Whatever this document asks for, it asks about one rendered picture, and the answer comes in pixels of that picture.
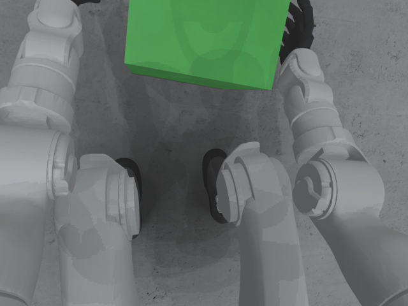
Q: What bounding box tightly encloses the right robot hand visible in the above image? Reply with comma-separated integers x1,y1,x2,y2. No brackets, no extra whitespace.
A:
279,0,314,65

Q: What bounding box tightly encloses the robot right forearm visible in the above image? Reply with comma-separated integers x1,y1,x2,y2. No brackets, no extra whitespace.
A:
277,48,385,195

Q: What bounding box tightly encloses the robot left forearm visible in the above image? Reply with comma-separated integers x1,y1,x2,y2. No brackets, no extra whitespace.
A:
0,0,84,135

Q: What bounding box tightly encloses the right robot upper arm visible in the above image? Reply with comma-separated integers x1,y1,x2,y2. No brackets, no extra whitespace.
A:
292,158,408,306

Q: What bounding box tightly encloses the carton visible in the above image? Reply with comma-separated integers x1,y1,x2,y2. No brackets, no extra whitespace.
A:
124,0,290,90

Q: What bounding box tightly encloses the left robot thigh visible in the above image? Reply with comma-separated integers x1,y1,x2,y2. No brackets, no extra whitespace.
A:
57,166,141,306

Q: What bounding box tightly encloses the robot right shin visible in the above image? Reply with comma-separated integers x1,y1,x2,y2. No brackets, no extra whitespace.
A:
215,142,292,219

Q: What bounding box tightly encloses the left robot upper arm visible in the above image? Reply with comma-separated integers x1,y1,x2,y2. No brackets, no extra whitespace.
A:
0,124,77,306

